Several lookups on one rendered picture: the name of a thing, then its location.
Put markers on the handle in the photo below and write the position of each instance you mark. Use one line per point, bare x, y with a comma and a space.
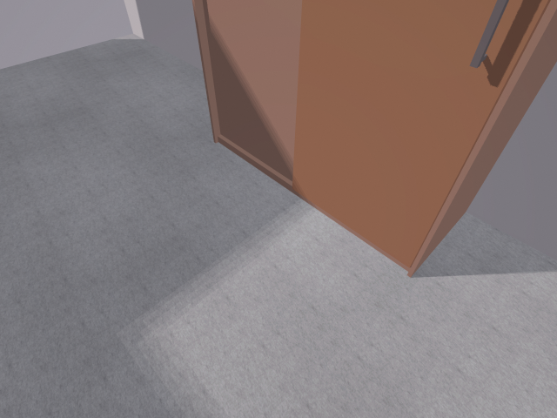
480, 54

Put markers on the wardrobe door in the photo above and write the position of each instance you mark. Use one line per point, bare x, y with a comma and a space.
389, 108
254, 51

